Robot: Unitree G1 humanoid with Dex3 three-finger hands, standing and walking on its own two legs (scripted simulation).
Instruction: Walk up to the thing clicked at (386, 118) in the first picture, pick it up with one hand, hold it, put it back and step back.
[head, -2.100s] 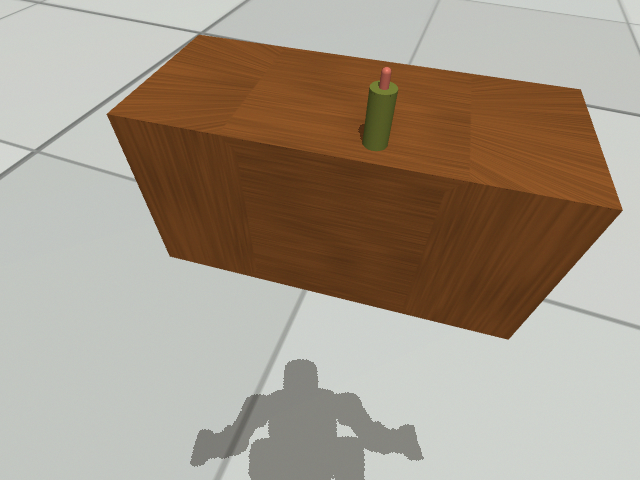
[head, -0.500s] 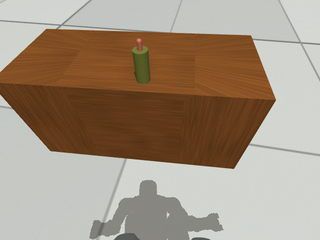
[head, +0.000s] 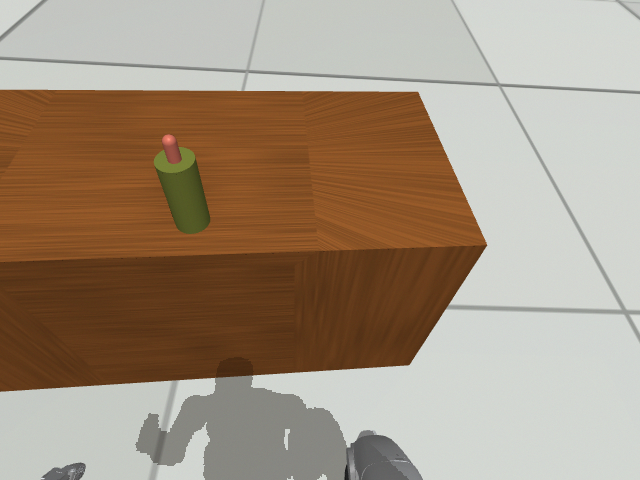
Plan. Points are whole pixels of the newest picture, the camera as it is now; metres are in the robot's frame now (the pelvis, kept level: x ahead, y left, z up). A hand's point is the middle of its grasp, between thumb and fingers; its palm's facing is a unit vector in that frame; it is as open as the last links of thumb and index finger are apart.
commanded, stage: walk up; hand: left
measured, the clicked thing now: (181, 183) +0.59 +0.21 -0.02
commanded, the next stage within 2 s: none
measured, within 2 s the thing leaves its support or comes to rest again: neither
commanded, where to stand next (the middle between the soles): +0.20 +0.00 m, yaw +1 degrees
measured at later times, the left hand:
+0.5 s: hand (154, 441) +0.20 +0.21 -0.14, palm faces -0.04 -0.91 -0.41, open 7.4 cm
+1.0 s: hand (118, 435) +0.22 +0.27 -0.15, palm faces +0.00 -0.90 -0.44, open 7.4 cm
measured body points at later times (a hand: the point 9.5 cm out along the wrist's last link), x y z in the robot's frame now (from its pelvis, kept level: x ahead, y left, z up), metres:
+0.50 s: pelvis +0.14 -0.05 -0.01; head +0.18 -0.07 +0.44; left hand +0.20 +0.26 -0.11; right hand +0.20 -0.37 -0.13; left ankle +0.22 +0.09 -0.71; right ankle +0.15 -0.15 -0.73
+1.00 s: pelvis +0.13 -0.01 -0.02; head +0.15 -0.02 +0.43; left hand +0.22 +0.32 -0.12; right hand +0.26 -0.33 -0.13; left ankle +0.18 +0.09 -0.73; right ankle +0.14 -0.16 -0.73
